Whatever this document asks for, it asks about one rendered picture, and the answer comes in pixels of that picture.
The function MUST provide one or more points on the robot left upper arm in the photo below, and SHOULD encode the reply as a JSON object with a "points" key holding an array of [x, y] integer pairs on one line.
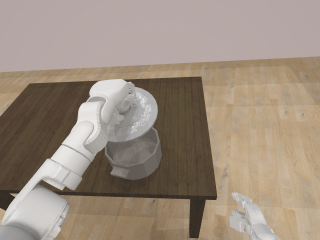
{"points": [[38, 217]]}

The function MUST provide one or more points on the robot left hand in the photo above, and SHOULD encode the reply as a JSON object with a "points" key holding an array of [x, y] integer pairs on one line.
{"points": [[117, 90]]}

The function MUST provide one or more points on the table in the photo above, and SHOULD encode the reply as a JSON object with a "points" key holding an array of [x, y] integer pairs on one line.
{"points": [[35, 125]]}

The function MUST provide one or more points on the robot left forearm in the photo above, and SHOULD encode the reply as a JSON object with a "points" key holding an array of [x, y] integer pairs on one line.
{"points": [[66, 167]]}

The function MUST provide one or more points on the robot right hand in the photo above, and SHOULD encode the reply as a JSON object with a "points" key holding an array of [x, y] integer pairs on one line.
{"points": [[243, 221]]}

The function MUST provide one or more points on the pot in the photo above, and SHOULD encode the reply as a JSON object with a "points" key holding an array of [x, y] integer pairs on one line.
{"points": [[136, 159]]}

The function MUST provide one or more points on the lid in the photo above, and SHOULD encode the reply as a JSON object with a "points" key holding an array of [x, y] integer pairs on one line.
{"points": [[140, 119]]}

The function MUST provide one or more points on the robot right forearm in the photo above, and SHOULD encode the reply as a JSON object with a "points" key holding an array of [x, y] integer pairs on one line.
{"points": [[260, 231]]}

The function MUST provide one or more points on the knob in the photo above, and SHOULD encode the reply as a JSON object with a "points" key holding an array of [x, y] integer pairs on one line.
{"points": [[124, 107]]}

